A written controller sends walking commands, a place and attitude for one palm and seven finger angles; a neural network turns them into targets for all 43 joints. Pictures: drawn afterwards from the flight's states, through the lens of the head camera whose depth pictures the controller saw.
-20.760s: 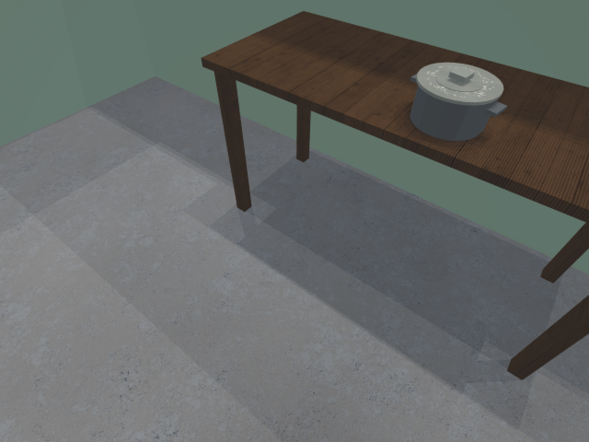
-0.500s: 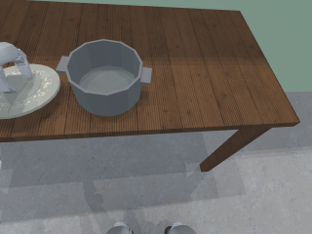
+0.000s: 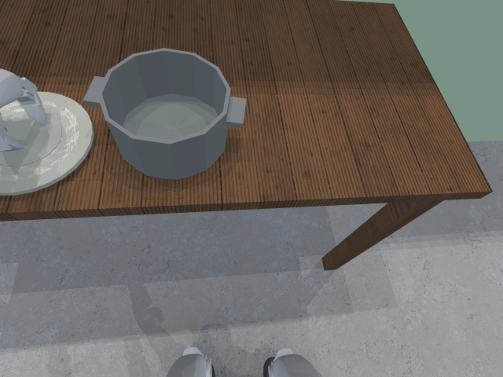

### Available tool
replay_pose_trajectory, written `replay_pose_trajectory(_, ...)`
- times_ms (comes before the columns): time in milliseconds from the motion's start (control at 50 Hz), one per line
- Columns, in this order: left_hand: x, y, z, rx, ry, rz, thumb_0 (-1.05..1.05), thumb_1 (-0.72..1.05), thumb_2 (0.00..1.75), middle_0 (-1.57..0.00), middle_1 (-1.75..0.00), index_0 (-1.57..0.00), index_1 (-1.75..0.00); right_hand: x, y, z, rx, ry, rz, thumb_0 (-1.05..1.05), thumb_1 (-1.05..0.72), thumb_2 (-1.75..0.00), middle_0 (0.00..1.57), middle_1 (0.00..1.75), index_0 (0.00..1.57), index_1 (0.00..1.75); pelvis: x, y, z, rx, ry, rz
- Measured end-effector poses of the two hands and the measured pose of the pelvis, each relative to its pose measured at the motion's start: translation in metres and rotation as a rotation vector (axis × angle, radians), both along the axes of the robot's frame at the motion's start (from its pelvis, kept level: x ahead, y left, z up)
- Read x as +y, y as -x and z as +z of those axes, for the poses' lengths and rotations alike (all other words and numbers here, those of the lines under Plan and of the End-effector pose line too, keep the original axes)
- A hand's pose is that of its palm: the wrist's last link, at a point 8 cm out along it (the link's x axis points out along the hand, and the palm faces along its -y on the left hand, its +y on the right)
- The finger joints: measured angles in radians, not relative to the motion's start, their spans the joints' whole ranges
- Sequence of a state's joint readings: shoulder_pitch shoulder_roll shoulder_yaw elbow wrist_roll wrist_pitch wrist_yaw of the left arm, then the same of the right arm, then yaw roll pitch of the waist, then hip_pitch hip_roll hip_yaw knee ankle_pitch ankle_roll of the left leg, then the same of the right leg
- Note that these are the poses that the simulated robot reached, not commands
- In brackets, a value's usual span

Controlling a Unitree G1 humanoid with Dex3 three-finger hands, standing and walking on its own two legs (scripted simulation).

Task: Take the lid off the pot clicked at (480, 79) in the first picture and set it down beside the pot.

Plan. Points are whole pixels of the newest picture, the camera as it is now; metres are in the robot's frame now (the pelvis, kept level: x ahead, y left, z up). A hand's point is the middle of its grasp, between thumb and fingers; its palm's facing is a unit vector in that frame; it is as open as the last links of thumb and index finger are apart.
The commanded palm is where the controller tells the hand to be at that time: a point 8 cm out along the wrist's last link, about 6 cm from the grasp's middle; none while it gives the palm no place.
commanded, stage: open the fingers wide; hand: left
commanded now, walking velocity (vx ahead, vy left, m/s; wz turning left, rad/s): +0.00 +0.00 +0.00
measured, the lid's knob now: (18, 130) +0.50 +0.33 +0.03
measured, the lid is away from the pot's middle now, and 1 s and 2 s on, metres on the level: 0.23 0.24 0.24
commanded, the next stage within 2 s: raise the empty hand in 0.98 s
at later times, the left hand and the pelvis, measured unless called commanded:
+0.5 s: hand out of the picture +0.46 +0.33 +0.07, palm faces -0.45 -0.11 -0.88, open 8.3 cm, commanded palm +0.50 +0.32 +0.12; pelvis -0.01 +0.00 +0.00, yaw +1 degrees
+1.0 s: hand out of the picture +0.47 +0.33 +0.07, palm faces -0.46 -0.11 -0.88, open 10.9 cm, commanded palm +0.50 +0.32 +0.12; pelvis -0.01 +0.00 +0.00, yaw +1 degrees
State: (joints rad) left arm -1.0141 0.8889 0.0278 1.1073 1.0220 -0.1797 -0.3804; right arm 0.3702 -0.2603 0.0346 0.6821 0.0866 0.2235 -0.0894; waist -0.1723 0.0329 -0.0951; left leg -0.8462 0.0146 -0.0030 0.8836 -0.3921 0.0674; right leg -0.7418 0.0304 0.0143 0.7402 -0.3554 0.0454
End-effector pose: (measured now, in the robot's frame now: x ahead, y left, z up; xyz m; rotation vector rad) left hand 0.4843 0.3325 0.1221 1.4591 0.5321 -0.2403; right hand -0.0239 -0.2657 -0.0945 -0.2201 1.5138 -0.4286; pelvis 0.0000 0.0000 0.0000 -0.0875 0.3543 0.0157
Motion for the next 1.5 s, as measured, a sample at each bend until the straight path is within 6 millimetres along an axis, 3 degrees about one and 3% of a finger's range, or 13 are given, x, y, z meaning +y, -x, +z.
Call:
replay_pose_trajectory(300, 0.005, 0.02, 0.0, 0.006, -0.009, 0.013, 0.03, 0.31, 0.71, -0.69, -1.06, -0.54, -0.99, -0.008, -0.036, 0.002, -0.093, 0.018, 0.074, 0.0, -0.9, -0.9, 0.21, 0.3, 0.2, 0.3, -0.003, 0.007, 0.002, -0.03, 0.001, 0.026)
replay_pose_trajectory(500, 0.004, 0.019, 0.005, -0.014, -0.011, 0.013, 0.01, 0.28, 0.66, -0.57, -1.02, -0.51, -1.0, -0.01, -0.028, 0.001, -0.078, 0.024, 0.07, 0.0, -0.9, -0.9, 0.21, 0.3, 0.2, 0.3, -0.002, 0.009, 0.001, -0.029, 0.0, 0.025)
replay_pose_trajectory(880, -0.001, 0.008, 0.006, -0.014, -0.014, 0.015, 0.0, 0.06, 0.56, -0.35, -0.93, -0.35, -0.93, 0.0, 0.0, 0.0, -0.029, 0.001, 0.011, 0.0, -0.9, -0.9, 0.21, 0.3, 0.2, 0.3, 0.001, 0.008, 0.001, -0.021, -0.002, 0.008)
replay_pose_trajectory(1160, 0.005, 0.014, 0.009, -0.022, -0.006, 0.014, 0.0, 0.03, 0.58, -0.34, -0.91, -0.34, -0.91, -0.003, -0.012, 0.002, -0.047, 0.007, 0.029, 0.0, -0.9, -0.9, 0.21, 0.3, 0.2, 0.3, 0.001, 0.007, 0.003, -0.027, -0.001, 0.013)
replay_pose_trajectory(1500, 0.006, 0.02, 0.044, -0.053, -0.007, 0.037, 0.0, 0.03, 0.58, -0.34, -0.91, -0.34, -0.91, -0.002, -0.035, 0.005, -0.121, -0.005, 0.063, 0.0, -0.9, -0.9, 0.21, 0.3, 0.2, 0.3, 0.001, 0.007, 0.009, -0.066, -0.007, 0.025)
